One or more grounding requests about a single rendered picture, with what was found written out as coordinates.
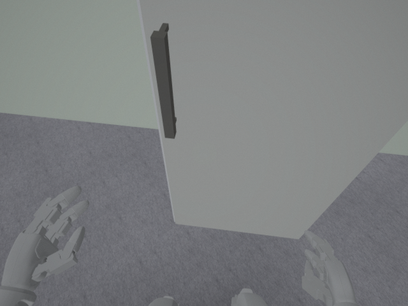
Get left robot hand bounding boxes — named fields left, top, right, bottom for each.
left=1, top=186, right=89, bottom=291

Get fridge door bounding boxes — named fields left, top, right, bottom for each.
left=140, top=0, right=408, bottom=239

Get robot right shin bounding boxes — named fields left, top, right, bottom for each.
left=240, top=288, right=253, bottom=293

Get handle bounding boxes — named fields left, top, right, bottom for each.
left=150, top=23, right=177, bottom=139

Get left robot forearm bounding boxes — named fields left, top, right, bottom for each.
left=0, top=286, right=37, bottom=306

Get right robot hand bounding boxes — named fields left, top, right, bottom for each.
left=302, top=230, right=357, bottom=306

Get robot right thigh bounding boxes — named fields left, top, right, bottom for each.
left=231, top=293, right=268, bottom=306

